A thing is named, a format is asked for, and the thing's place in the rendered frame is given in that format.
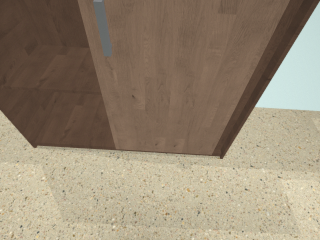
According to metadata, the wardrobe door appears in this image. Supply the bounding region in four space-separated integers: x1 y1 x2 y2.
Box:
215 0 304 150
77 0 290 155

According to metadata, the handle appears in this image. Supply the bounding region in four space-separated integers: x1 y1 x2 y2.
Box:
93 0 112 57

